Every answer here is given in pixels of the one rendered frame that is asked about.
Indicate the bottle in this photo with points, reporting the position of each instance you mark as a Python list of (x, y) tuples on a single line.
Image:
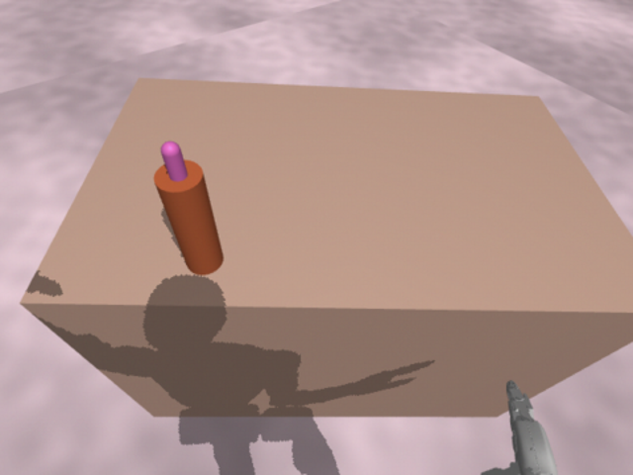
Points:
[(182, 188)]

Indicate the right robot hand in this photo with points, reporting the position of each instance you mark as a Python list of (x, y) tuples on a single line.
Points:
[(533, 453)]

